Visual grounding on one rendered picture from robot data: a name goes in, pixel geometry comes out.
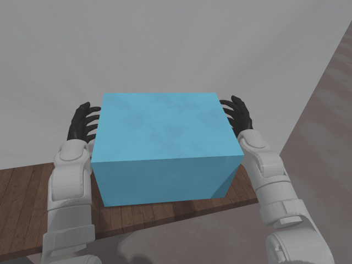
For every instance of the robot right hand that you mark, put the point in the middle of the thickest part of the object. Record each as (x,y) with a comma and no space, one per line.
(240,114)

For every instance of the right robot upper arm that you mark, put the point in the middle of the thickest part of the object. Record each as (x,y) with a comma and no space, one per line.
(297,246)

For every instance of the robot left hand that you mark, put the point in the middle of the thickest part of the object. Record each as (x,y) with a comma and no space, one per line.
(78,128)

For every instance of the robot right forearm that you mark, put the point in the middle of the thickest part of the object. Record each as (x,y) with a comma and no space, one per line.
(280,206)

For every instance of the table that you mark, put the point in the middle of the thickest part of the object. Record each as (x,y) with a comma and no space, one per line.
(24,215)

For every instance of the carton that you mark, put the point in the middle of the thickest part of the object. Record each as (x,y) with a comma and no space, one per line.
(163,147)

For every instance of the robot left forearm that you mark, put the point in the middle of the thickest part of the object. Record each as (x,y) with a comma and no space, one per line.
(69,226)

